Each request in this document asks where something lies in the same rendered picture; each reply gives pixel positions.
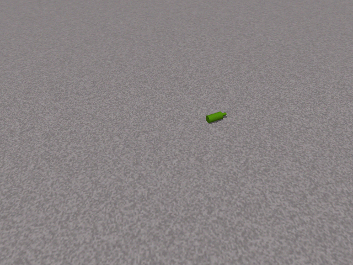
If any bottle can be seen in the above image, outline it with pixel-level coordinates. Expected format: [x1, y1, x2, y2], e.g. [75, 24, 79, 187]
[206, 112, 227, 123]

